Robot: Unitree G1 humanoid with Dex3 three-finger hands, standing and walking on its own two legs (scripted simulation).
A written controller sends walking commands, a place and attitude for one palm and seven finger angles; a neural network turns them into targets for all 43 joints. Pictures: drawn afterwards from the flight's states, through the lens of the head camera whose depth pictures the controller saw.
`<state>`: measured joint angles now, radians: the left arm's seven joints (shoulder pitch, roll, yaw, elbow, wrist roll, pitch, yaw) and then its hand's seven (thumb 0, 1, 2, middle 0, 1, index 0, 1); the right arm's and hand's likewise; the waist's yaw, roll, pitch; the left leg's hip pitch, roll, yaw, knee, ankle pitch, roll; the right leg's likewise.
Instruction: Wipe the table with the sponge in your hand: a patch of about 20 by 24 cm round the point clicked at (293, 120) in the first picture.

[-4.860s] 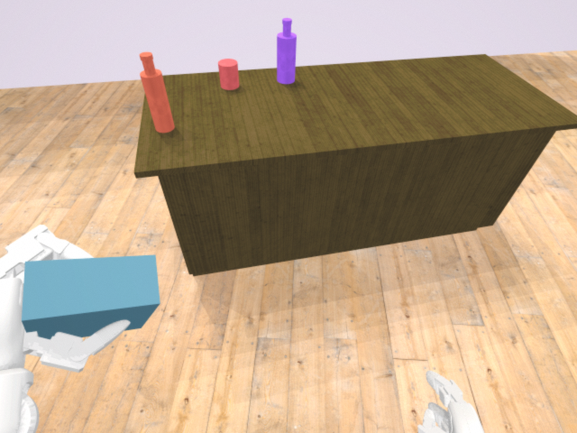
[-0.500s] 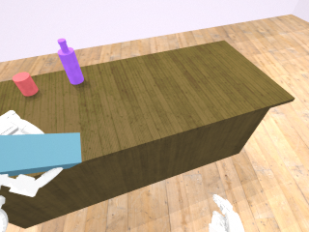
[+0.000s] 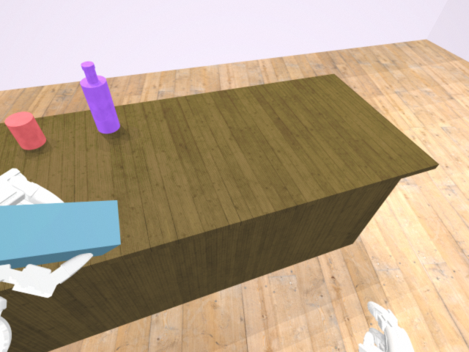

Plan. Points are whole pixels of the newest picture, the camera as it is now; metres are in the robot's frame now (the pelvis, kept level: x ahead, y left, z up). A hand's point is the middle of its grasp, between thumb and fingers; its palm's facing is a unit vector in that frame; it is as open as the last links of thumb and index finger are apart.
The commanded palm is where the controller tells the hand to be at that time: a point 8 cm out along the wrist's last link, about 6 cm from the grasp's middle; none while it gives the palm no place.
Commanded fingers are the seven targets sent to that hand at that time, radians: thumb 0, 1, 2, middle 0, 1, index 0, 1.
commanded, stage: come to a stop and stand still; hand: left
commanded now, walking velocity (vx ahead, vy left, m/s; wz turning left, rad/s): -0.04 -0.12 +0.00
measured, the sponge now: (76, 233) +0.22 +0.22 +0.16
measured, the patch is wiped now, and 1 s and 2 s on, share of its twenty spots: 0.00 0.00 0.00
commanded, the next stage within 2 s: look again from close up in 1.62 s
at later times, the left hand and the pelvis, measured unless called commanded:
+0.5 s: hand (54, 272) +0.17 +0.23 +0.15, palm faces +0.31 -0.85 -0.43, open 9.4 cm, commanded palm +0.13 +0.27 +0.18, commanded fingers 0.00 0.10 1.30 -1.20 -1.60 -1.20 -1.60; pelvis -0.04 -0.01 +0.01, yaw -2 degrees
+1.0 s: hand (14, 259) +0.18 +0.27 +0.16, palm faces +0.38 -0.85 -0.38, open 9.4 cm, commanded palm +0.13 +0.30 +0.18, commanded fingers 0.00 0.10 1.30 -1.20 -1.60 -1.20 -1.60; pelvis -0.03 +0.02 +0.01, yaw -1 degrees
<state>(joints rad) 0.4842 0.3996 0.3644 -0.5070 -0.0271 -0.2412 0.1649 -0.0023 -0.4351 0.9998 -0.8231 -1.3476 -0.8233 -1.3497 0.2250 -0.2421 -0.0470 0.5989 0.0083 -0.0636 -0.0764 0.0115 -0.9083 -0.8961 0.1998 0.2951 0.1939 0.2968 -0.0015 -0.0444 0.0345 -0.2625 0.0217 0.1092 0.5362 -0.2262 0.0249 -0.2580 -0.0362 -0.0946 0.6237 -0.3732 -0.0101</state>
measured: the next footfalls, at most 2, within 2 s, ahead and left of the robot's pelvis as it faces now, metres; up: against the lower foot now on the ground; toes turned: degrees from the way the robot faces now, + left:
right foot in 0.22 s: +0.05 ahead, -0.11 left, +0.00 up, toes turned +1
